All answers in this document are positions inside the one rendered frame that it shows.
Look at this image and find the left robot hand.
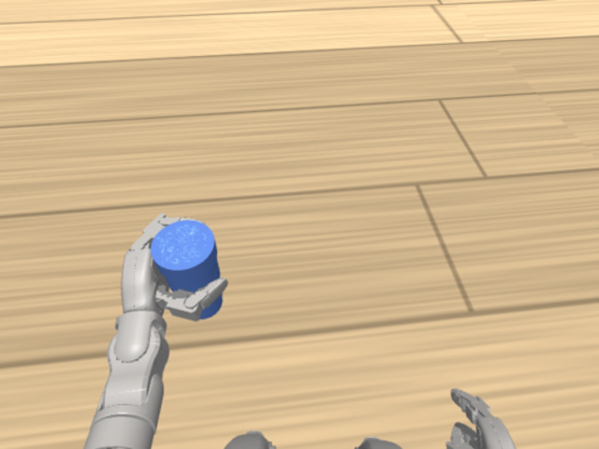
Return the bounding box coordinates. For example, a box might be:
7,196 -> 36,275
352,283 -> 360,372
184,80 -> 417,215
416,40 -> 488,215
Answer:
121,213 -> 227,322

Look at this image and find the cup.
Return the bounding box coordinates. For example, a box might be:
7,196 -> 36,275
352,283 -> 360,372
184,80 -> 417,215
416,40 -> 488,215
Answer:
151,220 -> 223,320

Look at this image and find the right robot hand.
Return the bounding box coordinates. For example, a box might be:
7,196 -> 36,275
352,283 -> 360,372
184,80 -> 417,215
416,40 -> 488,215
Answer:
446,388 -> 516,449

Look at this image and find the left robot arm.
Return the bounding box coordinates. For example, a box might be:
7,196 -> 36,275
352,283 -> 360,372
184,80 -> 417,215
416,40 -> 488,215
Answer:
83,310 -> 169,449

